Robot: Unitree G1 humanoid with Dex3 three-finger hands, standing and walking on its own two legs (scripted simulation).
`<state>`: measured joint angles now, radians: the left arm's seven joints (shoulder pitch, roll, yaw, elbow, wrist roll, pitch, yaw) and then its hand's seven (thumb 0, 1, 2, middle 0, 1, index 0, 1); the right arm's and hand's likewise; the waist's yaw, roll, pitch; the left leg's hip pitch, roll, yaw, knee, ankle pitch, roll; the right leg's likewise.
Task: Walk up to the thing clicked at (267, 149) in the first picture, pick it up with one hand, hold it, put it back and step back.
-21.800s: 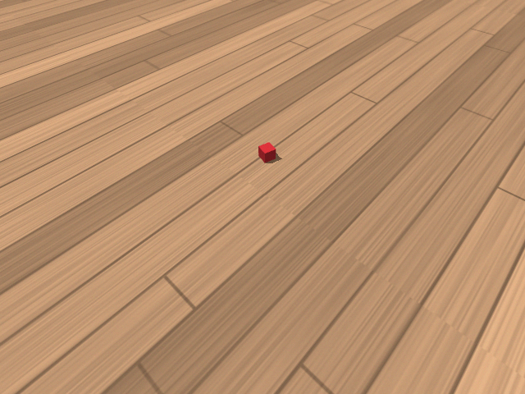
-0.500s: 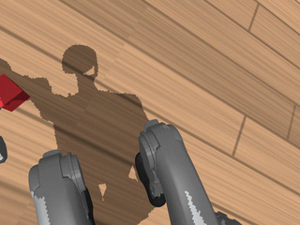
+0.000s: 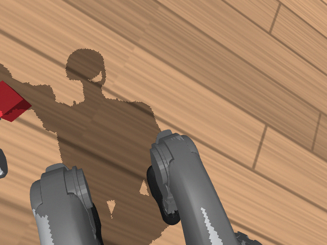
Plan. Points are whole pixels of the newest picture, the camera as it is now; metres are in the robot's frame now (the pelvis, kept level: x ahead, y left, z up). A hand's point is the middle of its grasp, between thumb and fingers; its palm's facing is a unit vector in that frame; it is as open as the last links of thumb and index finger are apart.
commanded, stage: approach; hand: left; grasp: from above
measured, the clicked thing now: (7, 102) +0.53 +0.28 -0.29
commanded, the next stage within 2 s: rest palm in 0.72 s
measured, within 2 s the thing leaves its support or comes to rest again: neither
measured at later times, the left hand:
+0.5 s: hand out of the picture +0.56 +0.25 -0.13, palm faces -0.25 -0.26 -0.93, open 13.8 cm
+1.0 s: hand (2, 93) +0.52 +0.25 -0.19, palm faces -0.30 -0.26 -0.92, open 13.7 cm
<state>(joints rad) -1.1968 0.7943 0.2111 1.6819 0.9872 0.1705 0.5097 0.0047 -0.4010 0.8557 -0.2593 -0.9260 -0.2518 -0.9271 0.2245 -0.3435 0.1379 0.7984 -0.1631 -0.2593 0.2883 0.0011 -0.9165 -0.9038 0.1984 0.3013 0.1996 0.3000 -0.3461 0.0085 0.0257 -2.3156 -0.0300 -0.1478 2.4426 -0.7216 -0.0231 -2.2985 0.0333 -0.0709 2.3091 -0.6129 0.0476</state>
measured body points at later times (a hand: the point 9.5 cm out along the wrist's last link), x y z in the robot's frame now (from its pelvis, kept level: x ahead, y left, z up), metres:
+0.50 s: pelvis +0.00 +0.00 +0.01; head +0.27 +0.05 +0.37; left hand +0.57 +0.26 -0.08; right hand -0.05 -0.26 -0.06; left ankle +0.07 +0.13 -0.29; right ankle +0.11 -0.12 -0.29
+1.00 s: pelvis +0.00 +0.00 +0.00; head +0.29 +0.06 +0.35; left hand +0.53 +0.26 -0.14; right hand -0.01 -0.26 -0.07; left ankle +0.07 +0.13 -0.29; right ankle +0.11 -0.12 -0.29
